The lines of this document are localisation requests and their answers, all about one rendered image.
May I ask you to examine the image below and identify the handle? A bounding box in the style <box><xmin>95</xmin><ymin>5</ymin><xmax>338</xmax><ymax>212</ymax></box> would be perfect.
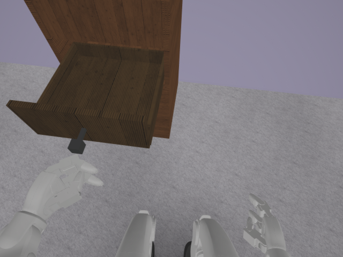
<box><xmin>68</xmin><ymin>128</ymin><xmax>87</xmax><ymax>154</ymax></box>

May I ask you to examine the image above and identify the robot thigh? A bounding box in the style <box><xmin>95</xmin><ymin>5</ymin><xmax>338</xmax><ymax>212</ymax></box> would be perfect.
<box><xmin>193</xmin><ymin>218</ymin><xmax>239</xmax><ymax>257</ymax></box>
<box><xmin>115</xmin><ymin>213</ymin><xmax>156</xmax><ymax>257</ymax></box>

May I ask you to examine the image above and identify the drawer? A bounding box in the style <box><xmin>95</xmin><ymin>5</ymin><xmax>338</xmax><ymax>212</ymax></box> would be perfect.
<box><xmin>6</xmin><ymin>42</ymin><xmax>165</xmax><ymax>148</ymax></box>

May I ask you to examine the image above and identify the right robot thigh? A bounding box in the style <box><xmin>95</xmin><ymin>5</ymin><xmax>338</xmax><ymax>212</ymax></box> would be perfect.
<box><xmin>193</xmin><ymin>218</ymin><xmax>239</xmax><ymax>257</ymax></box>

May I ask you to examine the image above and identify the left robot thigh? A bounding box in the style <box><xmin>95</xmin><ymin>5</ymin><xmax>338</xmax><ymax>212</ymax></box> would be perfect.
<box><xmin>115</xmin><ymin>213</ymin><xmax>156</xmax><ymax>257</ymax></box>

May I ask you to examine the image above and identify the robot left hand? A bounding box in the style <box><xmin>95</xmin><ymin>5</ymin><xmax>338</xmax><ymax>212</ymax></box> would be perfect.
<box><xmin>23</xmin><ymin>154</ymin><xmax>104</xmax><ymax>220</ymax></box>

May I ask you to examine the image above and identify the cabinet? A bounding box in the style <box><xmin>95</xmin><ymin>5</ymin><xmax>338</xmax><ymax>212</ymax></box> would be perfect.
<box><xmin>24</xmin><ymin>0</ymin><xmax>183</xmax><ymax>139</ymax></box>

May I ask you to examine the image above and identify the robot right hand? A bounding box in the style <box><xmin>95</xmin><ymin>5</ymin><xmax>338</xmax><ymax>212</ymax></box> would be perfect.
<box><xmin>243</xmin><ymin>193</ymin><xmax>286</xmax><ymax>254</ymax></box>

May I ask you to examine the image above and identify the left robot forearm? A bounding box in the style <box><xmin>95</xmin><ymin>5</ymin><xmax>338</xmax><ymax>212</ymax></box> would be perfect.
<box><xmin>0</xmin><ymin>211</ymin><xmax>47</xmax><ymax>257</ymax></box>

